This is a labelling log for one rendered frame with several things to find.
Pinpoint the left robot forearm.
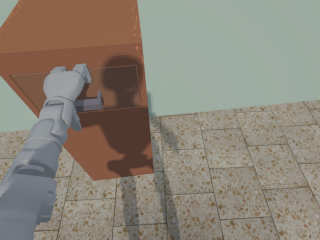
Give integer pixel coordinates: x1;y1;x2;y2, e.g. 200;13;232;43
0;96;75;193

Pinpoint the robot left upper arm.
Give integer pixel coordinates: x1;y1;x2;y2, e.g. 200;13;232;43
0;173;58;240

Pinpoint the handle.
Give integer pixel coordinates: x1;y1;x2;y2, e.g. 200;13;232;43
73;91;103;112

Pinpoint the left robot hand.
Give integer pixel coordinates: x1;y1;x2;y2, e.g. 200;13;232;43
43;63;92;131

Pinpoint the drawer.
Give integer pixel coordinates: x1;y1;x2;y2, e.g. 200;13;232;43
12;64;141;113

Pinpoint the cabinet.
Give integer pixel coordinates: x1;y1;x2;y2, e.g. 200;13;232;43
0;0;154;181

